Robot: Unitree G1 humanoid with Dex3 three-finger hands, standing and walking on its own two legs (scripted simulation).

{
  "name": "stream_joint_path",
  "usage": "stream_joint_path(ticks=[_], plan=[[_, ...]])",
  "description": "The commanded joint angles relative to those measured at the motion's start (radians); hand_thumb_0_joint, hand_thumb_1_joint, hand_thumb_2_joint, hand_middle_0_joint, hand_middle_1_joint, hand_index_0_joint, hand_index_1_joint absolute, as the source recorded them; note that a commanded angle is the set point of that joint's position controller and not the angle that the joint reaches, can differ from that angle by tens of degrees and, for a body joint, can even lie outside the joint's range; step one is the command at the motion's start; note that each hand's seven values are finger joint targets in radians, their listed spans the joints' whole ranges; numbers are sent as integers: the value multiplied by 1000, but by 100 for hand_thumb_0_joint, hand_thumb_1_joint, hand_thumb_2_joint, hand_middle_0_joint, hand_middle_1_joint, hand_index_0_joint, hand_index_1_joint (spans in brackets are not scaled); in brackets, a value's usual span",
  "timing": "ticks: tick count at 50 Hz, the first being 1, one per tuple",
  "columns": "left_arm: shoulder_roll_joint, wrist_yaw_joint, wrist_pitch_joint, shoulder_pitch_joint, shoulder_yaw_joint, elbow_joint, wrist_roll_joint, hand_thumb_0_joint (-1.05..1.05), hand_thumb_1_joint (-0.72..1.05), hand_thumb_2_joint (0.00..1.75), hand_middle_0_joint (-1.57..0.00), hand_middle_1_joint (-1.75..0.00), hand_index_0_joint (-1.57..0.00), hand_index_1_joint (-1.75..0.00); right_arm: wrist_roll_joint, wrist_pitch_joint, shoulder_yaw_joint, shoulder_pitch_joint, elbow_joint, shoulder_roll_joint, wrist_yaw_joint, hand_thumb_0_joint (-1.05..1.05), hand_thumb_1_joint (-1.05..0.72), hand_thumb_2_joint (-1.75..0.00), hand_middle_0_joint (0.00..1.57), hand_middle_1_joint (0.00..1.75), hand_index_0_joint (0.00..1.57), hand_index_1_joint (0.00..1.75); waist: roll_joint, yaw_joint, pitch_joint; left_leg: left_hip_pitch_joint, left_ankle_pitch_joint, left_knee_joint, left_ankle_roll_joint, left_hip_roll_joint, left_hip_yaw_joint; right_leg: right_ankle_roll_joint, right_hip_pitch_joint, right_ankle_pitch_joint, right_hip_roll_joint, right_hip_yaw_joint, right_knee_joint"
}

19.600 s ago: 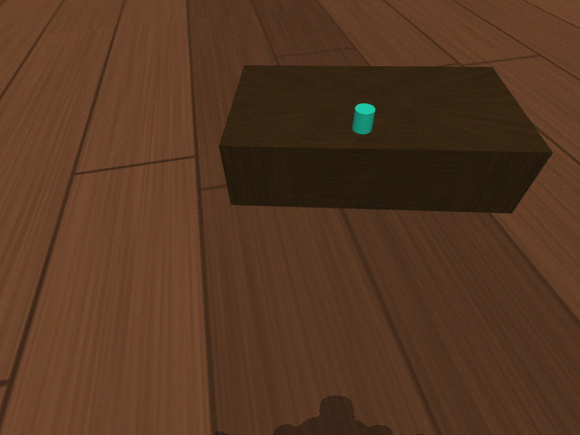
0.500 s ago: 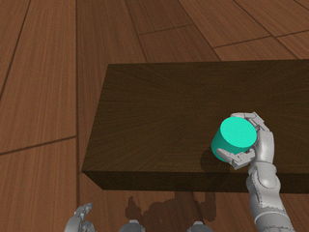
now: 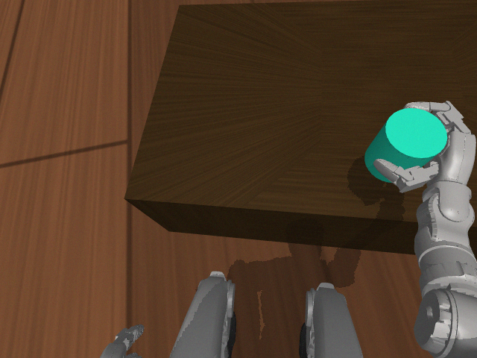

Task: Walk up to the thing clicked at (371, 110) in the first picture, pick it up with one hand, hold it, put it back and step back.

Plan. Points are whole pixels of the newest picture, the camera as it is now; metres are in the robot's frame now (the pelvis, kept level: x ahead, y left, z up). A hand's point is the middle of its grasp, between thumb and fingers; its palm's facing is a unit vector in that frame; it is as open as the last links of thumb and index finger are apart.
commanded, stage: crouch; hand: right
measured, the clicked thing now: (401, 147) +0.47 -0.20 -0.01
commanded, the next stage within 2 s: lower in 0.62 s
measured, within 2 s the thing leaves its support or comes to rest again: rests again in 1.62 s
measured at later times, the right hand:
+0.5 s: hand (397, 144) +0.50 -0.22 -0.06, palm faces +0.22 +0.98 +0.00, open 11.5 cm
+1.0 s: hand (388, 152) +0.52 -0.22 -0.12, palm faces +0.21 +0.98 -0.02, open 11.5 cm
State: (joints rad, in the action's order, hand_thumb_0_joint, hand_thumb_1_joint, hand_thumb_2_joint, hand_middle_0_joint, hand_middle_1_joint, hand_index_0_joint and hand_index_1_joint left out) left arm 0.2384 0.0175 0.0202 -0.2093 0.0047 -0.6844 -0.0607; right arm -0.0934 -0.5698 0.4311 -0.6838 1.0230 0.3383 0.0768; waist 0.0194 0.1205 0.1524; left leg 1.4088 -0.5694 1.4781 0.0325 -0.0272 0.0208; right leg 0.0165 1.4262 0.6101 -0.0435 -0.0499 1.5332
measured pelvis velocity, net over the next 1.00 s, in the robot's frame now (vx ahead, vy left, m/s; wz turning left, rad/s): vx -0.03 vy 0.00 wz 0.03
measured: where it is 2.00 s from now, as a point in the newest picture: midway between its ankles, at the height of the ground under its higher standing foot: outside the picture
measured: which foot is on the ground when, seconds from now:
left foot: down 0.00-1.00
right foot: down 0.00-1.00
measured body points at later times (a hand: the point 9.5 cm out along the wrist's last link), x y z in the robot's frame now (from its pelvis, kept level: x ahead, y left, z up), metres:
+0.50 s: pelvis -0.02 +0.00 -0.06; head +0.18 -0.03 +0.34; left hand +0.05 +0.28 -0.18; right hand +0.49 -0.27 -0.05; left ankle +0.06 +0.14 -0.56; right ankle +0.04 -0.13 -0.56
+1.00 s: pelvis -0.03 +0.00 -0.11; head +0.20 -0.03 +0.28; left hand +0.02 +0.28 -0.23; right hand +0.50 -0.28 -0.11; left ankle +0.06 +0.14 -0.56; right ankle +0.04 -0.13 -0.56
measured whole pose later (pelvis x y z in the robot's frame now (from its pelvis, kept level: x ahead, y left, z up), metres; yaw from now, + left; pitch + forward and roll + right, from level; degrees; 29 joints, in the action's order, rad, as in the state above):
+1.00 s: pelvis -0.03 +0.00 -0.11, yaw +2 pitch +36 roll +5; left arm 0.28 0.03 -0.02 -0.22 0.03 -0.65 -0.08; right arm -0.01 -0.49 0.54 -0.96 1.16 0.55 0.11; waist 0.03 0.19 0.15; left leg 1.86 -0.63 1.85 0.04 -0.02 0.03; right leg 0.01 1.89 0.67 -0.03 -0.09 1.93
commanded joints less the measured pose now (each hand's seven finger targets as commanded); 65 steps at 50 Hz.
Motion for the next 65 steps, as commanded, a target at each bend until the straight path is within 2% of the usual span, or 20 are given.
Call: stream_joint_path(ticks=[1,6,8,9,12,16,23,27,36,40,44,47,50,51,54,56,58,62,64,65], plan=[[193,-7,16,-116,-65,70,-7,0,89,90,-20,-30,-20,-30,-3,-105,62,-483,-239,315,-8,0,-5,-130,125,142,131,142,111,5,641,-254,259,-121,-60,35,15,-27,-355,-292,24,-10,-150],[196,-7,15,-129,-67,60,-10,0,89,90,-20,-30,-20,-30,8,-105,79,-560,-200,348,-11,0,1,-127,121,139,126,139,122,23,625,-190,179,-95,-60,33,11,-30,-270,-178,21,-12,-124],[197,-8,17,-126,-60,64,-12,0,89,90,-20,-30,-20,-29,16,-98,47,-589,-180,321,-2,0,-1,-127,121,139,127,139,150,38,634,-140,159,-77,-63,35,17,-27,-272,-156,21,-23,-116],[211,-9,14,-142,-69,55,-14,0,89,90,-19,-29,-20,-29,23,-98,71,-613,-193,370,-4,0,-2,-126,122,138,127,139,172,32,646,-124,156,-63,-65,34,17,-24,-276,-158,18,-26,-111],[209,-8,12,-146,-60,53,-16,0,88,90,-20,-30,-20,-30,27,-82,53,-606,-163,346,12,0,-1,-126,120,138,125,138,204,39,668,-91,185,-29,-67,32,25,-18,-293,-211,14,-38,-90],[212,-10,6,-161,-52,63,-13,0,89,90,-19,-29,-19,-29,21,-61,98,-619,-155,409,19,0,1,-127,122,140,127,140,177,37,714,-145,255,-10,-63,33,21,-28,-244,-285,18,-16,-28],[225,-9,-4,-173,-63,50,-16,0,89,90,-19,-30,-20,-30,37,-46,110,-666,-180,455,17,0,-4,-129,125,141,130,141,199,43,711,-96,236,27,-64,35,16,-29,-191,-258,17,-10,14],[227,-8,-9,-167,-63,49,-15,0,90,89,-20,-30,-20,-29,38,-35,93,-675,-158,428,24,0,-2,-128,123,141,129,141,206,60,680,-31,213,54,-65,33,26,-26,-179,-245,15,-21,29],[235,-8,-21,-181,-60,55,-11,0,89,89,-19,-29,-20,-29,47,-2,102,-740,-191,468,26,0,-1,-130,125,144,131,144,233,62,724,17,199,103,-67,29,31,-23,-172,-238,14,-33,62],[227,-4,-19,-182,-48,55,-11,0,89,89,-20,-30,-20,-30,45,20,85,-649,-40,402,31,0,0,-128,122,141,128,141,158,87,641,35,189,118,-61,30,38,-31,-61,-203,18,-25,100],[246,0,-25,-194,-55,55,-18,0,89,89,-20,-30,-20,-30,56,-4,128,-711,-122,500,35,0,-1,-128,123,142,129,142,218,60,670,105,183,181,-69,27,35,-23,-59,-227,15,-31,131],[243,7,-28,-195,-49,63,-24,0,89,89,-20,-30,-19,-30,59,-20,134,-747,-146,510,35,0,-2,-130,125,143,130,143,244,61,722,104,208,213,-69,26,34,-25,-61,-257,17,-26,169],[246,7,-30,-196,-47,63,-23,0,88,90,-20,-30,-19,-30,54,-20,126,-761,-134,496,41,0,-1,-129,123,142,129,142,227,75,721,100,178,222,-65,24,33,-27,0,-199,21,-17,183],[258,5,-30,-198,-51,63,-21,0,89,90,-20,-30,-19,-30,56,-23,145,-787,-167,540,39,0,2,-129,122,142,128,142,240,68,737,109,167,229,-65,23,33,-26,-4,-188,21,-20,186],[269,3,-34,-215,-57,54,-24,0,88,90,-20,-30,-19,-30,68,-14,121,-797,-167,530,41,0,0,-127,121,140,127,140,272,81,788,124,188,257,-64,22,36,-23,-48,-223,19,-14,219],[268,1,-35,-214,-54,50,-22,0,89,90,-20,-30,-19,-30,63,-6,112,-796,-148,504,43,0,0,-128,122,141,128,141,255,89,781,137,188,266,-62,20,38,-24,-32,-221,20,-16,235],[277,-1,-38,-219,-54,42,-18,0,89,90,-20,-30,-19,-30,61,-1,136,-831,-171,549,43,0,2,-129,122,142,128,142,257,83,773,143,172,270,-62,18,38,-23,-5,-201,23,-14,238],[274,0,-42,-225,-55,40,-18,0,89,90,-20,-30,-19,-30,67,9,142,-826,-169,558,40,0,-2,-128,124,142,129,142,238,87,757,152,161,293,-62,18,39,-25,53,-177,23,-8,264],[273,1,-43,-218,-51,42,-20,0,90,89,-20,-30,-20,-30,65,21,124,-782,-118,520,46,0,-3,-129,124,142,129,142,219,88,737,148,174,298,-59,18,36,-31,83,-182,24,-2,284],[276,0,-45,-222,-54,42,-18,0,90,89,-20,-30,-20,-29,65,20,145,-810,-151,552,43,0,-1,-129,124,142,129,143,211,90,743,151,171,300,-58,18,35,-31,92,-176,24,-2,287]])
